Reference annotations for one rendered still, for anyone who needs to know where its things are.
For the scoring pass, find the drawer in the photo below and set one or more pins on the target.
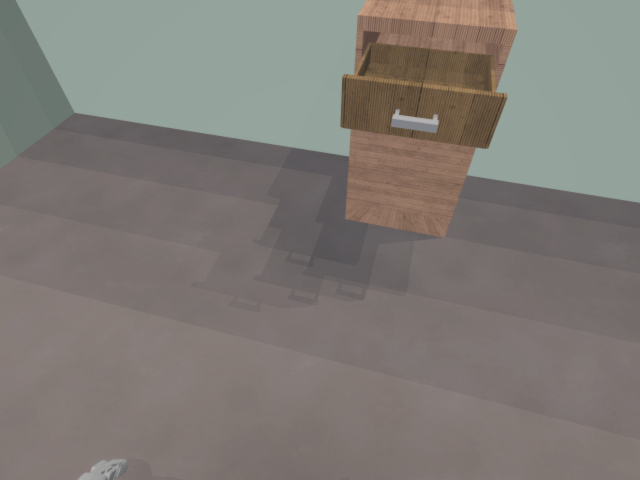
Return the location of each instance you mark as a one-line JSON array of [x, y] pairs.
[[457, 86]]

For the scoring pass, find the handle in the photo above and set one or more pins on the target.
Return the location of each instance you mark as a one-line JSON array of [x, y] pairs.
[[415, 123]]

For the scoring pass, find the left robot hand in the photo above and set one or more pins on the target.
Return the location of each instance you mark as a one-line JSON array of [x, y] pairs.
[[104, 470]]

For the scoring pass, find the cabinet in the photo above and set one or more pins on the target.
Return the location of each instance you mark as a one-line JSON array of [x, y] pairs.
[[407, 183]]

